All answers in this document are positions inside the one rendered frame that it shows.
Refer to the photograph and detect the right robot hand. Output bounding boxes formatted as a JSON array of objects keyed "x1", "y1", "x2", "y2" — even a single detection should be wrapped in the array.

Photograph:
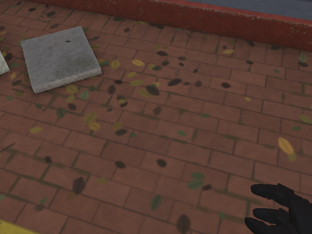
[{"x1": 245, "y1": 183, "x2": 312, "y2": 234}]

